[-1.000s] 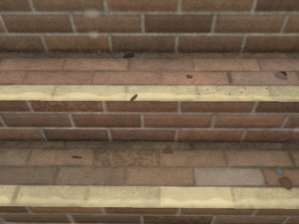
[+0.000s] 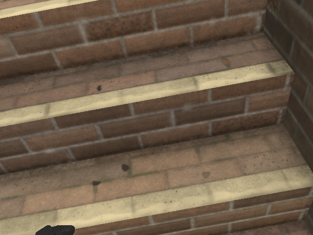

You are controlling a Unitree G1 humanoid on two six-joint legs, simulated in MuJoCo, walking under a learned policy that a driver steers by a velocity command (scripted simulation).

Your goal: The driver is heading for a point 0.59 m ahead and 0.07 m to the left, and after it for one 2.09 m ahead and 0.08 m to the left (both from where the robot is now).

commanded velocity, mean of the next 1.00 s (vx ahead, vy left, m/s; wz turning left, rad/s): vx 0.92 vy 0.24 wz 0.43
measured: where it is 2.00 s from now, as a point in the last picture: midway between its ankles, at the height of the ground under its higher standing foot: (14, 18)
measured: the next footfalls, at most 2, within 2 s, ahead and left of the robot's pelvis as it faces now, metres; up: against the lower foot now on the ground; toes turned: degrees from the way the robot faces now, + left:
right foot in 0.24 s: +0.22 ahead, -0.12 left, +0.21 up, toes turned +2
left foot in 0.68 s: +0.32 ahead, +0.26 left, +0.21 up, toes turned +30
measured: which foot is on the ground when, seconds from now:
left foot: down 0.00-0.24, up 0.26-0.66, down 0.68-1.00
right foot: up 0.00-0.22, down 0.24-0.64, up 0.66-0.94, down 0.96-1.00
